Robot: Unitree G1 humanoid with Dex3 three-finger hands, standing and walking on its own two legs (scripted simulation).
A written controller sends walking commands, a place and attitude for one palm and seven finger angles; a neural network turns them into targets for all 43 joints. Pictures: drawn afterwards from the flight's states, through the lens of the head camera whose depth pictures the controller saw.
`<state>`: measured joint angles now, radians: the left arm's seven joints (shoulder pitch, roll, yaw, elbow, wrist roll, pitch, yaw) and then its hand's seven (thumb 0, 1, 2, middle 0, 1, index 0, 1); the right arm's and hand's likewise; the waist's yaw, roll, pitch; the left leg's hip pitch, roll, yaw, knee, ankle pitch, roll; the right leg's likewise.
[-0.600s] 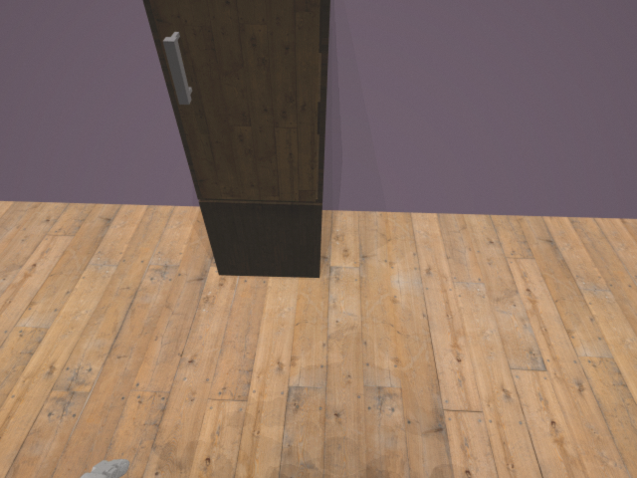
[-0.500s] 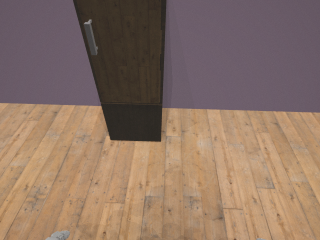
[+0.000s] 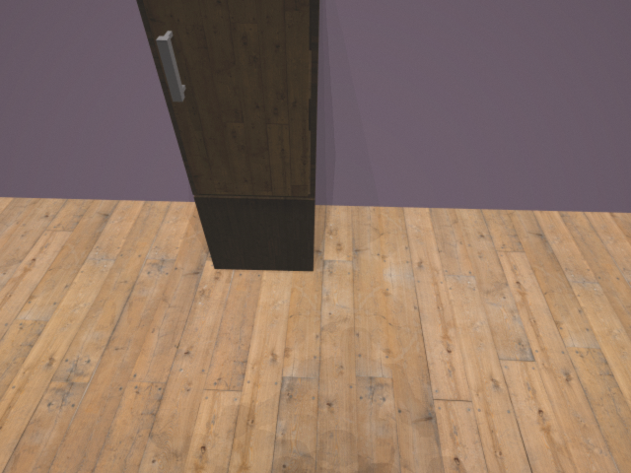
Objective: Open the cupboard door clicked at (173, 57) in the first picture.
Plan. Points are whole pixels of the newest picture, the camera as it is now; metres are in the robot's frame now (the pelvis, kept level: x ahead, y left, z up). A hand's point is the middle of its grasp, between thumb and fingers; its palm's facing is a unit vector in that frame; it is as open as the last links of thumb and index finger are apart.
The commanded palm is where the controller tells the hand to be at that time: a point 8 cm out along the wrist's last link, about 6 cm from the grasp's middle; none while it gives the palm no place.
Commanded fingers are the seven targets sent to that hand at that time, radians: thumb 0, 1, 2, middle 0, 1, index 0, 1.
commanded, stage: stand and wait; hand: left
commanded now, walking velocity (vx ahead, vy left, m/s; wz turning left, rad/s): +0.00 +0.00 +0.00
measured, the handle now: (173, 66) +0.94 +0.39 +0.08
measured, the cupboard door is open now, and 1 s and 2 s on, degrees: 0 0 0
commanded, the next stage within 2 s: look at it before walking up in 0.22 s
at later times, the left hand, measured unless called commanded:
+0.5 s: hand out of the picture +0.08 +0.24 -0.15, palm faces -0.04 -0.94 -0.33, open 7.4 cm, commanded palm none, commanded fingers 0.00 0.90 0.90 -0.20 -0.30 -0.20 -0.30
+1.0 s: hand out of the picture +0.08 +0.25 -0.15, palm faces -0.04 -0.94 -0.34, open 7.4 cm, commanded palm none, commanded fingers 0.00 0.90 0.90 -0.20 -0.30 -0.20 -0.30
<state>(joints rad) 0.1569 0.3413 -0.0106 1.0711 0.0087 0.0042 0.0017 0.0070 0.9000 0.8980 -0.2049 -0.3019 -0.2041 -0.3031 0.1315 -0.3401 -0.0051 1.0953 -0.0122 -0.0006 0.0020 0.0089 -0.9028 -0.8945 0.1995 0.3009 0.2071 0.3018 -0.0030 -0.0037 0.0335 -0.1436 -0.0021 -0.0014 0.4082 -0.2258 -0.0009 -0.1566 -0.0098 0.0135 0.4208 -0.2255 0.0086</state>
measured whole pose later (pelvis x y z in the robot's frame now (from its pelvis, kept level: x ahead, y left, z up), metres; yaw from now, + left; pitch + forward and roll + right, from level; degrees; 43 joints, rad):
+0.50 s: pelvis +0.00 +0.00 +0.00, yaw +0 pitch -2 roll +0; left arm 0.13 0.34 -0.01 1.08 0.01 0.00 0.00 0.01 0.90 0.90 -0.20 -0.30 -0.20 -0.30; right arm 0.12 -0.33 0.00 1.12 -0.01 -0.01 0.00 0.01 -0.90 -0.89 0.20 0.30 0.21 0.30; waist -0.01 -0.01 0.02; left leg -0.13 0.01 0.00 0.37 -0.21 -0.01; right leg -0.15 0.00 0.02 0.39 -0.20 0.00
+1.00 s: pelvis +0.00 +0.00 +0.00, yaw +0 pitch -2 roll +0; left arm 0.14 0.34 -0.01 1.09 0.01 0.00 0.00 0.01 0.90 0.90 -0.20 -0.30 -0.20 -0.30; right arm 0.12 -0.34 0.00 1.12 -0.01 -0.01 0.00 0.01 -0.90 -0.89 0.20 0.30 0.21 0.30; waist 0.00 0.00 0.04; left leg -0.12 0.00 0.00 0.36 -0.20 -0.01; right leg -0.14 0.00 0.01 0.37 -0.20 0.01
